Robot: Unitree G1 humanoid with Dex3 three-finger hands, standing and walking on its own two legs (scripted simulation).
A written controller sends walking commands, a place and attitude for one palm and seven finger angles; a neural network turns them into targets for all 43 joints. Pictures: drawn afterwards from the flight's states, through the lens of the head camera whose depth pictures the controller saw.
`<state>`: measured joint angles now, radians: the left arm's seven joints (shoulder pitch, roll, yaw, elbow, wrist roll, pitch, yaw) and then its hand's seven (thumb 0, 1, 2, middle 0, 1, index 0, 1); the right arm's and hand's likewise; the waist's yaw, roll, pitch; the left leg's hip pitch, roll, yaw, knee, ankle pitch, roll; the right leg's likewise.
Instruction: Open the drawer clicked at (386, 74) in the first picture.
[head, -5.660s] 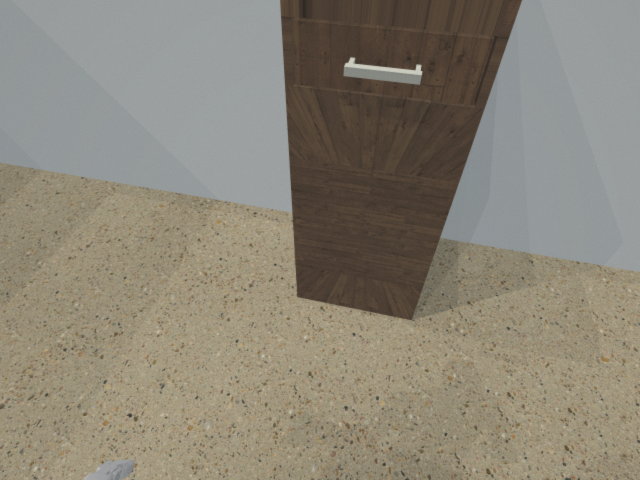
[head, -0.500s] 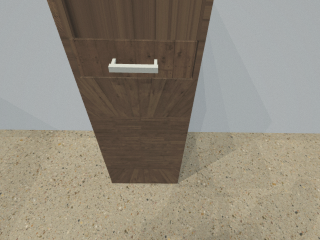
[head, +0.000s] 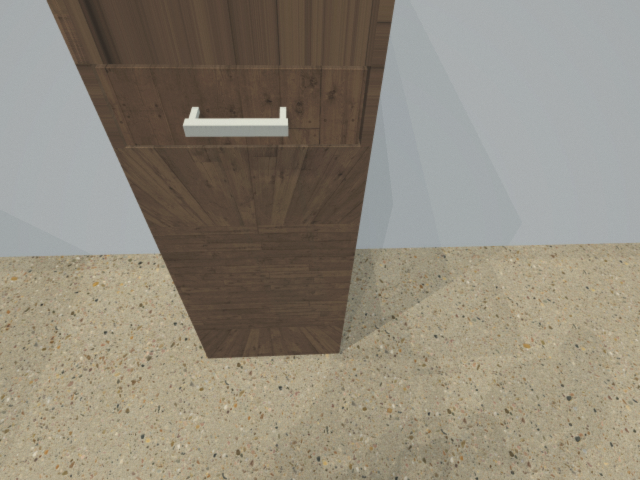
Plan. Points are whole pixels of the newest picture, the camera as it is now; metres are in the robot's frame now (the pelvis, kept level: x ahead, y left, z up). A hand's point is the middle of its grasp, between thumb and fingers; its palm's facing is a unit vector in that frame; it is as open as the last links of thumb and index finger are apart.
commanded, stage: shuffle to correct the standing spot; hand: left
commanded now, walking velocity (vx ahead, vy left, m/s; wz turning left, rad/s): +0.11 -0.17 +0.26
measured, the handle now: (238, 120) +0.58 +0.16 +0.14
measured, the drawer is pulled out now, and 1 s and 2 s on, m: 0.00 0.00 0.00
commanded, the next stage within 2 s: come to a stop and stand still in 0.18 s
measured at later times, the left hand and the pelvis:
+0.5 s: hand out of the picture +0.00 +0.08 -0.19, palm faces +0.19 -0.98 -0.07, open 7.4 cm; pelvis +0.07 -0.05 -0.01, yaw +5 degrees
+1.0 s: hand out of the picture +0.06 +0.13 -0.18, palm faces +0.10 -0.97 -0.22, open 7.4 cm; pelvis +0.04 -0.05 -0.01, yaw +5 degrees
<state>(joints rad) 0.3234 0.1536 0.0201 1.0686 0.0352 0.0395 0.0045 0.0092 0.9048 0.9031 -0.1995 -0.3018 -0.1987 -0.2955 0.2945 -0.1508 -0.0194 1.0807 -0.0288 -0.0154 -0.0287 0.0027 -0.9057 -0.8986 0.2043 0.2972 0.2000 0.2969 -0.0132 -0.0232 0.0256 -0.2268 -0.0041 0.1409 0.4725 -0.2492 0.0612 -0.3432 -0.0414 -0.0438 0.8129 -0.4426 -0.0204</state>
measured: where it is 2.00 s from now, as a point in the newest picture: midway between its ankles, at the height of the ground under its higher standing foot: outside the picture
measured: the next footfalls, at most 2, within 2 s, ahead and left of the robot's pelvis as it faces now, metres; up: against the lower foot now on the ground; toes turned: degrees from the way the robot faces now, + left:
right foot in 0.12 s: +0.08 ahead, -0.14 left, +0.00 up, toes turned +5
left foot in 0.40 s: +0.11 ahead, +0.04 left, +0.00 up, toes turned +2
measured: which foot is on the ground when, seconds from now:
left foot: down 0.00-0.12, up 0.14-0.38, down 0.40-1.00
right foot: up 0.00-0.10, down 0.12-1.00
